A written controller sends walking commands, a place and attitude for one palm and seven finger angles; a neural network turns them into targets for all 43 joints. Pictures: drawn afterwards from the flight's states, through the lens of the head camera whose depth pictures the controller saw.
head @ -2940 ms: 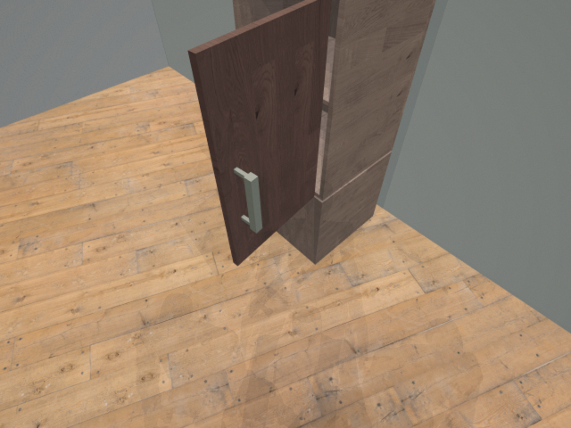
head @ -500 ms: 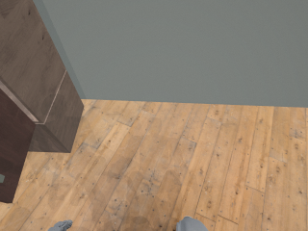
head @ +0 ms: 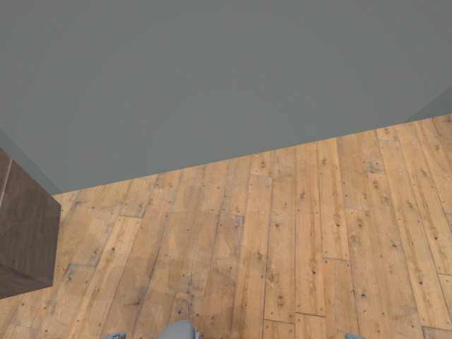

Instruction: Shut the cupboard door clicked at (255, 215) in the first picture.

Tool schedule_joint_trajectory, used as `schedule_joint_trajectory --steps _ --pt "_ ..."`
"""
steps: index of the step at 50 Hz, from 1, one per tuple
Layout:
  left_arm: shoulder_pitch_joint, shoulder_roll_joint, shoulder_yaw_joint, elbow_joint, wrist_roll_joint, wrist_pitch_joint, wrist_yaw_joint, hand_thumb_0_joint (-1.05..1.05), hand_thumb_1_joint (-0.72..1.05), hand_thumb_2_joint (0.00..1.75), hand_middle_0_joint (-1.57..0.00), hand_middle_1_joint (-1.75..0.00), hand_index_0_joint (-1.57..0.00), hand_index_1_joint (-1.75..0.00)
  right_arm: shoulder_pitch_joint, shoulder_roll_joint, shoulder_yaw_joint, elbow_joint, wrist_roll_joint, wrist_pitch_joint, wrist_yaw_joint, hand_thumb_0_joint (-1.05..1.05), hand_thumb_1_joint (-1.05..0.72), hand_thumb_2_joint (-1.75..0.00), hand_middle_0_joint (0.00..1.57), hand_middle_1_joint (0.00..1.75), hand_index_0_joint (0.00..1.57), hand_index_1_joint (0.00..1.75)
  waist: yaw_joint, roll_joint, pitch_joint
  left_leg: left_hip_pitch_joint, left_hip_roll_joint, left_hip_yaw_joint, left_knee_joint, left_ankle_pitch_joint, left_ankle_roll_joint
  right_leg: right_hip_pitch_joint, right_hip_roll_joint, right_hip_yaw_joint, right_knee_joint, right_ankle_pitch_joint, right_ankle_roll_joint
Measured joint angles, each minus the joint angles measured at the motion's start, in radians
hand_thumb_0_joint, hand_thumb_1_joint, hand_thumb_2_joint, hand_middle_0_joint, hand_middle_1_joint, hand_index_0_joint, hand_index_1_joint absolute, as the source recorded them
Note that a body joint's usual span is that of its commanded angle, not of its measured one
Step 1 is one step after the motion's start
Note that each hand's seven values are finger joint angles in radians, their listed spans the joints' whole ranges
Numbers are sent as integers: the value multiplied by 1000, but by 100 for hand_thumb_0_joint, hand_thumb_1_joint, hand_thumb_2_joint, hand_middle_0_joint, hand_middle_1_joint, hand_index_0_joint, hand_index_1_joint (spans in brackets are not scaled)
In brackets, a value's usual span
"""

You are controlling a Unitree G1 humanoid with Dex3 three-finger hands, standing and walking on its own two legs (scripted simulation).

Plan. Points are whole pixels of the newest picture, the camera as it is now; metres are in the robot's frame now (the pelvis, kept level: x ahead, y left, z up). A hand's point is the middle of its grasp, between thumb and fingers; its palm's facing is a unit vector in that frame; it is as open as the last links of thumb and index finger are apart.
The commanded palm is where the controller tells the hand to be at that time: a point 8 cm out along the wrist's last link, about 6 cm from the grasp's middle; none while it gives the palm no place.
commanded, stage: walk around to get in front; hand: left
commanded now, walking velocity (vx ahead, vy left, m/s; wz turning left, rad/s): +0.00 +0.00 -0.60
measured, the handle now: out of the picture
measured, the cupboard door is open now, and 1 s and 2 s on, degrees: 97 97 97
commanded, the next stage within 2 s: none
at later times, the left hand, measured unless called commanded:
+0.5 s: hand (163, 294) +0.21 +0.16 -0.17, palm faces -0.33 -0.91 -0.26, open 7.4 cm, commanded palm none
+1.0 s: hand (205, 280) +0.25 +0.07 -0.17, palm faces -0.51 -0.83 -0.22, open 7.4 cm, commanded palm none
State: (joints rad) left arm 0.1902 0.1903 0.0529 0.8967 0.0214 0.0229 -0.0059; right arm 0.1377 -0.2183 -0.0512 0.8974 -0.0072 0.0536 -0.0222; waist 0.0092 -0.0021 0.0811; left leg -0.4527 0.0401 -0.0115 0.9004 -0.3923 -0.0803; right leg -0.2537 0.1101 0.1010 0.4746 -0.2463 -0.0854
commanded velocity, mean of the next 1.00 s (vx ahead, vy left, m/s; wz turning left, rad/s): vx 0.00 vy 0.00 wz -0.60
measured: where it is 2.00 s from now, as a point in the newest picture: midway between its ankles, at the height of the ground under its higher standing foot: outside the picture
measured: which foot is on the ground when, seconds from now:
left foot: up 0.00-0.10, down 0.12-0.52, up 0.54-1.00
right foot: down 0.00-0.12, up 0.14-0.50, down 0.52-1.00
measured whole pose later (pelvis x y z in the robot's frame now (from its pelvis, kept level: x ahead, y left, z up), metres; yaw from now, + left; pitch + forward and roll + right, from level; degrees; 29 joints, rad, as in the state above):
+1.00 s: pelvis +0.09 -0.06 +0.00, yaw -35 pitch +3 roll +0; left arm 0.22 0.21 0.07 0.91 0.02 0.03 0.00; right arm 0.10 -0.20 -0.04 0.87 0.00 0.04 -0.02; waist 0.03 -0.02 0.08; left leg -0.41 0.01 -0.01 0.77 -0.39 -0.08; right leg -0.25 0.12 0.13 0.50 -0.28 -0.08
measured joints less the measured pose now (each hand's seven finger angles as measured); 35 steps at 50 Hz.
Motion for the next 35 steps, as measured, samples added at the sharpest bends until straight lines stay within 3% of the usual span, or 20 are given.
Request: schedule_joint_trajectory --steps 3,5,6,9,12,14,20,25,26,28,30,32,35 --pt "17 12 11 9 0 6 4 0 91 90 -21 -30 -20 -30 -11 15 6 -10 6 -11 -4 0 -91 -90 20 30 20 30 13 -18 -5 58 -24 4 -138 0 10 -13 12 30 18 -13 9" --pt "29 24 19 17 -3 13 8 0 91 90 -21 -30 -20 -30 -11 23 13 -21 9 -25 -6 0 -91 -90 20 30 20 30 15 -27 -13 122 -31 8 -287 73 20 -30 25 48 50 -33 19" --pt "36 30 22 19 -8 18 8 0 91 90 -21 -30 -20 -30 -5 24 17 -27 7 -36 -7 0 -91 -90 20 30 20 30 12 -26 -23 150 -25 9 -351 96 46 -49 36 52 84 -50 27" --pt "26 57 35 33 -6 31 1 0 91 90 -20 -30 -20 -30 4 40 33 -34 -8 -44 -12 0 -91 -90 20 30 20 30 20 -55 -9 173 -21 53 -354 71 90 -150 7 -7 374 -238 80" --pt "19 71 44 33 1 34 -11 1 91 90 -20 -30 -20 -29 28 43 42 -39 -18 -47 -19 0 -91 -90 20 30 20 30 23 -41 2 215 11 84 -399 78 89 -227 -38 -68 601 -253 119" --pt "12 76 47 25 2 36 -19 1 91 90 -20 -30 -20 -29 43 40 43 -37 -20 -48 -20 0 -91 -90 20 30 20 30 24 -28 10 240 32 106 -423 83 83 -249 -74 -90 645 -229 132" --pt "-24 79 42 17 2 45 -32 1 91 90 -20 -30 -19 -29 87 25 30 -15 -22 -45 -10 0 -91 -90 20 30 20 30 6 -1 31 293 80 189 -415 45 56 -223 -146 -138 478 -163 135" --pt "-65 68 27 2 2 35 -40 1 91 90 -20 -30 -19 -29 130 -12 9 7 -22 -35 -1 0 -91 -90 20 30 20 30 -25 29 37 301 123 252 -309 -39 14 -119 -135 -194 221 -94 102" --pt "-71 66 24 -5 3 24 -39 1 91 90 -20 -30 -19 -29 140 -22 4 13 -17 -31 2 0 -91 -90 20 30 20 30 -27 37 36 280 137 255 -244 -62 7 -94 -127 -200 175 -55 73" --pt "-87 52 17 -14 0 0 -27 0 91 90 -20 -30 -20 -29 125 -44 -4 32 -7 -6 0 0 -91 -90 20 30 20 30 -31 56 51 189 123 175 -7 -158 6 -107 -109 -190 218 -90 33" --pt "-89 41 12 -22 -5 -6 -10 0 91 90 -20 -30 -20 -29 105 -53 -7 42 -3 14 -6 0 -91 -90 20 30 20 30 -33 57 58 102 85 107 176 -164 10 -90 -99 -174 201 -101 19" --pt "-81 34 9 -27 -8 -3 2 0 91 90 -20 -30 -20 -29 83 -52 -8 42 -2 19 -4 0 -91 -90 20 30 20 30 -30 45 54 35 65 77 253 -108 6 -67 -87 -150 147 -75 20" --pt "-63 29 3 -21 -8 -2 9 0 91 90 -20 -30 -20 -29 51 -40 -6 24 -4 13 3 0 -91 -90 20 30 20 30 -29 23 42 -27 52 45 237 -29 -3 -36 -69 -115 69 -33 5"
